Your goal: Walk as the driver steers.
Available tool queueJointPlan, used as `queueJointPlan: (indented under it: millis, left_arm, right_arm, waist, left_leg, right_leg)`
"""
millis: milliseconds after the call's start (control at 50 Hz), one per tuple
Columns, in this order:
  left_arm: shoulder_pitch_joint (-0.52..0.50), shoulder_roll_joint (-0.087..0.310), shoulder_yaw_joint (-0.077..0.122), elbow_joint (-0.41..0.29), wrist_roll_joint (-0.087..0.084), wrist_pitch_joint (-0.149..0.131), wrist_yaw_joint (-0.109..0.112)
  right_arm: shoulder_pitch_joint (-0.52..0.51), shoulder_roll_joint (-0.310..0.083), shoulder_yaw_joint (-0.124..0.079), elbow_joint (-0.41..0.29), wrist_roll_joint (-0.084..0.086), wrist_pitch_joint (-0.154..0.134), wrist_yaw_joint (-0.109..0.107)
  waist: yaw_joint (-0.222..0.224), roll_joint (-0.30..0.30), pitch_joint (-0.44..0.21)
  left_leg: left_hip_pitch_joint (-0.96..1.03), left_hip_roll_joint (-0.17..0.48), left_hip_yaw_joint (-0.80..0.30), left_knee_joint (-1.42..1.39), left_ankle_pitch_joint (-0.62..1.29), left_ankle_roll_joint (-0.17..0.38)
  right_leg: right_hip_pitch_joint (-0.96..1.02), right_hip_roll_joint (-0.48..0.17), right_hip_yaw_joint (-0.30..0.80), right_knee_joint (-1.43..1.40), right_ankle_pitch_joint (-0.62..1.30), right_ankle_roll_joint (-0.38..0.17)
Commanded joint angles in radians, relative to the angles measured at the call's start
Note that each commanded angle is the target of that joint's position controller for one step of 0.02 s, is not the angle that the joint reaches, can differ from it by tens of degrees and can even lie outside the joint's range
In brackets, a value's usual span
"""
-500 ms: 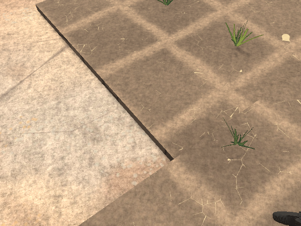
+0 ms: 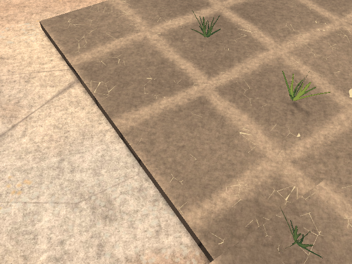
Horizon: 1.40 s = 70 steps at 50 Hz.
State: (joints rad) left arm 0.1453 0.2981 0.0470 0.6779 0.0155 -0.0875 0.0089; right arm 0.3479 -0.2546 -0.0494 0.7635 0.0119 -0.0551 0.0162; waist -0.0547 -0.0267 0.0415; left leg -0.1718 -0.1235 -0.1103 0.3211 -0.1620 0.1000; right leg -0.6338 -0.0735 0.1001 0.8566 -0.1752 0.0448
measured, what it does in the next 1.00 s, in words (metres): goes down: right foot, then left foot 0.12 m lower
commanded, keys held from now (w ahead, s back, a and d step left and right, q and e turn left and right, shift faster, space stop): w+q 0.46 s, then w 0.12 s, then w+e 0.42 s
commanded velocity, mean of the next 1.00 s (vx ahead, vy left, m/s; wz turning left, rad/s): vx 0.50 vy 0.00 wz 0.23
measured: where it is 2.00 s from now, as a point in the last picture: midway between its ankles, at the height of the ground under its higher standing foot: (115, 209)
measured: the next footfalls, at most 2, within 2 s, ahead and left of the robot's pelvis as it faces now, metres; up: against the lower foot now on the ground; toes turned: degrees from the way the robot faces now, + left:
right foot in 0.22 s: +0.32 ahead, -0.13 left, +0.00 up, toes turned +13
left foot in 0.82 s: +0.50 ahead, +0.28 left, -0.12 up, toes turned +17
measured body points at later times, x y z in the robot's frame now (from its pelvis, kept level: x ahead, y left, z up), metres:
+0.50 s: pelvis +0.27 -0.03 +0.00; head +0.29 -0.02 +0.44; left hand +0.25 +0.26 -0.12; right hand +0.49 -0.26 -0.10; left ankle +0.28 +0.14 -0.67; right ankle +0.28 -0.14 -0.75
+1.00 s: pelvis +0.51 +0.16 -0.14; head +0.52 +0.18 +0.31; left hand +0.47 +0.43 -0.28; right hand +0.64 -0.07 -0.27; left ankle +0.46 +0.26 -0.87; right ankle +0.48 +0.00 -0.69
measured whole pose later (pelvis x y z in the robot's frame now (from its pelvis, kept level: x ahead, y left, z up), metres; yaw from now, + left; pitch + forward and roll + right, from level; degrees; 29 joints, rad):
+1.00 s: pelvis +0.51 +0.16 -0.14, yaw +13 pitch +2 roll +1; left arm 0.37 0.27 0.06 0.84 -0.05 -0.05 0.04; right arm 0.27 -0.21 -0.05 0.91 -0.01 -0.06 0.05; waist 0.04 -0.05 0.00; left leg -0.29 0.01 0.07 0.59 -0.34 0.01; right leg -0.68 -0.09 0.05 1.62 -0.39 0.03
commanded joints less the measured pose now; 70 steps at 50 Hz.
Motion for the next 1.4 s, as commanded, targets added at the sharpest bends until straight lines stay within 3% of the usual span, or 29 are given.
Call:
queueJointPlan:
  millis: [20, 140, 220, 240, 260, 280, 320, 420, 480, 520, 580, 760, 820, 840, 860, 880, 920, 980, 1020, 1060, 1140, 1220, 1240, 1260, 1280, 1300, 1320, 1340, 1400]
  left_arm:
    - [-0.083, 0.044, 0.008, -0.078, 0.001, -0.016, -0.002]
    - [-0.220, 0.070, 0.017, -0.117, -0.016, -0.049, -0.033]
    - [-0.002, 0.139, 0.054, -0.068, -0.014, -0.058, -0.014]
    - [0.149, 0.191, 0.070, -0.049, -0.006, -0.056, -0.008]
    - [0.210, 0.231, 0.082, -0.015, -0.003, -0.038, -0.012]
    - [0.206, 0.144, 0.065, -0.023, -0.030, -0.029, -0.018]
    - [0.122, 0.084, 0.045, -0.034, -0.016, -0.020, -0.020]
    - [0.082, 0.081, 0.046, 0.024, -0.021, -0.030, -0.028]
    - [0.101, 0.129, 0.063, 0.057, -0.007, -0.047, -0.024]
    - [0.133, 0.119, 0.060, 0.078, -0.021, -0.056, -0.016]
    - [0.160, 0.119, 0.055, 0.110, -0.038, -0.031, 0.008]
    - [0.310, 0.152, 0.060, 0.143, -0.045, 0.048, 0.038]
    - [0.337, 0.112, 0.050, 0.161, -0.029, 0.048, 0.021]
    - [0.404, 0.019, 0.027, 0.175, -0.014, 0.037, 0.009]
    - [0.559, -0.007, 0.006, 0.193, -0.036, 0.009, -0.008]
    - [0.536, 0.043, 0.010, 0.140, -0.081, -0.026, -0.012]
    - [0.247, 0.074, 0.020, 0.080, -0.094, -0.017, 0.033]
    - [0.244, 0.048, 0.032, 0.084, -0.057, 0.037, 0.040]
    - [0.188, 0.023, 0.038, 0.063, -0.049, 0.046, 0.033]
    - [0.153, -0.026, 0.026, 0.047, -0.031, 0.045, 0.014]
    - [0.054, -0.056, 0.011, 0.000, -0.018, 0.050, -0.030]
    - [0.141, 0.039, 0.051, -0.008, -0.010, 0.065, -0.057]
    - [0.261, 0.081, 0.074, 0.024, -0.009, 0.067, -0.052]
    - [0.291, 0.183, 0.100, 0.026, -0.017, 0.071, -0.028]
    - [0.230, 0.254, 0.088, -0.021, 0.010, 0.063, -0.023]
    - [0.238, 0.229, 0.078, -0.042, 0.002, 0.062, -0.035]
    - [0.143, 0.211, 0.085, -0.058, -0.001, 0.061, -0.042]
    - [0.064, 0.158, 0.072, -0.070, -0.027, 0.065, -0.042]
    - [0.004, 0.127, 0.060, -0.092, -0.022, 0.074, -0.022]
  right_arm:
    - [-0.004, -0.178, -0.048, -0.060, 0.009, -0.006, -0.024]
    - [0.089, -0.176, -0.047, -0.020, 0.012, 0.018, -0.033]
    - [0.022, -0.164, -0.048, -0.049, 0.010, 0.032, -0.036]
    - [0.018, -0.124, -0.035, -0.072, -0.002, 0.030, -0.030]
    - [0.186, -0.046, -0.011, -0.078, 0.020, 0.026, -0.028]
    - [0.184, -0.135, -0.023, -0.067, 0.021, 0.021, -0.030]
    - [0.029, -0.206, -0.051, -0.084, 0.014, 0.036, -0.036]
    - [-0.043, -0.097, -0.041, -0.141, 0.010, 0.058, -0.019]
    - [-0.039, -0.107, -0.047, -0.136, -0.003, 0.051, -0.008]
    - [-0.096, -0.128, -0.062, -0.134, 0.016, 0.033, -0.005]
    - [-0.215, -0.094, -0.046, -0.164, -0.004, 0.012, 0.010]
    - [-0.363, -0.084, -0.018, -0.149, 0.022, -0.006, 0.077]
    - [-0.063, -0.156, -0.056, -0.023, -0.007, -0.025, 0.047]
    - [0.092, -0.188, -0.061, 0.020, -0.024, -0.024, 0.042]
    - [0.145, -0.227, -0.067, 0.022, -0.034, -0.015, 0.041]
    - [0.233, -0.293, -0.097, 0.065, -0.003, 0.006, 0.046]
    - [0.087, -0.203, -0.071, 0.073, -0.013, 0.015, 0.026]
    - [-0.147, -0.051, -0.020, 0.072, -0.018, -0.040, 0.029]
    - [-0.194, -0.071, -0.021, 0.082, -0.033, -0.053, 0.005]
    - [-0.160, -0.087, -0.024, 0.105, -0.050, -0.056, -0.023]
    - [-0.130, -0.144, -0.038, 0.111, -0.013, -0.027, -0.052]
    - [-0.148, -0.205, -0.060, 0.093, 0.013, 0.016, -0.065]
    - [-0.178, -0.205, -0.059, 0.081, 0.017, 0.020, -0.063]
    - [-0.137, -0.144, -0.042, 0.055, -0.021, 0.013, -0.053]
    - [-0.006, -0.056, -0.014, 0.051, -0.062, 0.002, -0.028]
    - [-0.002, -0.119, -0.026, 0.073, -0.050, -0.003, -0.013]
    - [-0.053, -0.141, -0.032, 0.022, 0.001, 0.004, -0.016]
    - [-0.128, -0.164, -0.043, 0.025, -0.001, 0.016, -0.031]
    - [-0.155, -0.152, -0.055, 0.009, -0.023, 0.056, -0.049]
  waist:
    - [0.002, 0.103, -0.039]
    - [-0.031, 0.122, -0.039]
    - [0.104, 0.139, -0.123]
    - [0.161, 0.040, -0.253]
    - [0.099, -0.276, -0.379]
    - [0.110, -0.249, -0.323]
    - [0.116, -0.045, -0.113]
    - [0.067, -0.059, -0.020]
    - [0.061, -0.001, -0.069]
    - [0.074, -0.022, -0.039]
    - [0.096, -0.021, -0.001]
    - [0.164, -0.016, 0.069]
    - [0.022, 0.062, -0.106]
    - [-0.017, 0.185, -0.252]
    - [0.000, 0.351, -0.416]
    - [-0.038, 0.426, -0.538]
    - [-0.042, 0.089, -0.239]
    - [0.093, 0.143, -0.052]
    - [0.102, 0.167, 0.018]
    - [0.097, 0.157, 0.011]
    - [0.062, 0.109, -0.007]
    - [0.132, 0.101, -0.105]
    - [0.201, 0.063, -0.163]
    - [0.179, -0.156, -0.200]
    - [0.052, -0.275, -0.309]
    - [0.103, -0.109, -0.413]
    - [0.075, -0.094, -0.342]
    - [0.063, 0.032, -0.199]
    - [0.019, -0.022, -0.118]
  left_leg:
    - [-0.034, 0.204, -0.188, -0.089, 0.249, 0.123]
    - [0.039, 0.224, -0.298, -0.005, 0.161, 0.099]
    - [0.026, 0.188, -0.315, 0.208, 0.300, 0.051]
    - [-0.075, 0.134, -0.242, 0.458, 0.158, 0.020]
    - [-0.414, 0.001, -0.106, 0.752, -0.370, -0.043]
    - [-0.553, 0.082, -0.088, 0.885, -0.423, -0.053]
    - [-0.546, 0.147, -0.053, 0.943, -0.242, -0.072]
    - [-0.483, 0.224, -0.001, 0.757, -0.160, -0.089]
    - [-0.516, 0.241, -0.033, 0.760, 0.017, -0.096]
    - [-0.584, 0.224, -0.089, 0.652, 0.145, -0.085]
    - [-0.505, 0.197, -0.031, 0.413, 0.383, -0.082]
    - [-0.390, 0.253, -0.014, 0.102, 0.395, -0.063]
    - [0.121, 0.206, 0.096, 0.029, 0.478, -0.034]
    - [0.538, 0.326, 0.002, 0.277, 0.758, 0.002]
    - [0.761, 0.466, -0.113, 0.528, 1.040, 0.056]
    - [0.737, 0.561, -0.380, 0.310, 0.688, 0.161]
    - [0.411, 0.559, -0.408, 0.016, 0.125, 0.168]
    - [-0.004, 0.478, -0.150, 0.009, 0.290, 0.094]
    - [-0.120, 0.391, 0.027, -0.087, 0.300, 0.049]
    - [-0.086, 0.367, 0.116, -0.101, 0.417, 0.052]
    - [0.051, 0.389, 0.208, -0.057, 0.712, 0.032]
    - [0.167, 0.374, 0.258, 0.224, 0.940, -0.025]
    - [0.099, 0.331, 0.272, 0.415, 0.823, -0.061]
    - [-0.142, 0.213, 0.283, 0.754, 0.179, -0.129]
    - [-0.380, 0.053, 0.120, 1.058, -0.526, -0.182]
    - [-0.365, 0.090, -0.029, 1.133, -0.542, -0.182]
    - [-0.475, 0.087, -0.008, 1.136, -0.460, -0.173]
    - [-0.501, 0.139, 0.005, 1.050, -0.373, -0.167]
    - [-0.377, 0.154, 0.013, 0.884, -0.220, -0.167]
  right_leg:
    - [0.043, 0.042, -0.031, -0.179, 0.196, 0.020]
    - [0.154, 0.099, -0.007, -0.371, 0.257, -0.017]
    - [0.466, 0.058, 0.000, -0.432, 0.138, -0.094]
    - [0.700, -0.092, 0.130, -0.417, 0.093, -0.163]
    - [1.005, -0.296, 0.498, -0.446, -0.054, -0.333]
    - [0.968, -0.339, 0.625, -0.512, -0.233, -0.333]
    - [0.709, -0.260, 0.391, -0.558, -0.099, -0.268]
    - [0.504, -0.189, 0.111, -0.668, 0.143, -0.273]
    - [0.551, -0.221, 0.036, -0.635, 0.344, -0.293]
    - [0.600, -0.192, -0.007, -0.622, 0.280, -0.252]
    - [0.522, -0.133, -0.117, -0.577, 0.146, -0.215]
    - [0.527, -0.186, 0.049, -0.222, -0.047, -0.168]
    - [0.370, -0.075, -0.011, 0.229, 0.015, -0.118]
    - [0.017, -0.009, -0.027, 0.600, -0.546, -0.059]
    - [-0.232, 0.005, 0.051, 0.926, -0.689, -0.026]
    - [-0.302, 0.024, 0.076, 0.981, -0.565, -0.008]
    - [-0.422, -0.019, -0.041, 1.010, -0.357, 0.006]
    - [-0.217, -0.094, 0.057, 0.692, -0.113, -0.039]
    - [-0.109, -0.073, 0.036, 0.407, 0.007, -0.023]
    - [-0.033, -0.053, -0.008, 0.184, 0.101, -0.021]
    - [0.046, 0.006, -0.110, -0.068, 0.166, -0.059]
    - [0.267, 0.107, -0.181, -0.225, 0.080, -0.132]
    - [0.454, 0.129, -0.169, -0.330, 0.184, -0.161]
    - [0.683, -0.019, 0.058, -0.354, 0.691, -0.210]
    - [0.854, -0.262, 0.473, -0.323, 1.186, -0.392]
    - [0.831, -0.276, 0.436, -0.327, 1.240, -0.443]
    - [0.739, -0.262, 0.451, -0.410, 0.755, -0.464]
    - [0.586, -0.189, 0.392, -0.477, 0.460, -0.391]
    - [0.356, -0.086, 0.296, -0.541, 0.246, -0.284]
Velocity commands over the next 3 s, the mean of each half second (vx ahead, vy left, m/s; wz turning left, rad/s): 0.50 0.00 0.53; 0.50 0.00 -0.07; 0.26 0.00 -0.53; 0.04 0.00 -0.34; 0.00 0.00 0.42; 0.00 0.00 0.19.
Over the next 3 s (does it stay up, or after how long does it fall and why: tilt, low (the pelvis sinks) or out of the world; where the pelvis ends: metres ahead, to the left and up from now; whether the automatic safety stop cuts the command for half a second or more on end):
stays up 0.73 0.32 -0.13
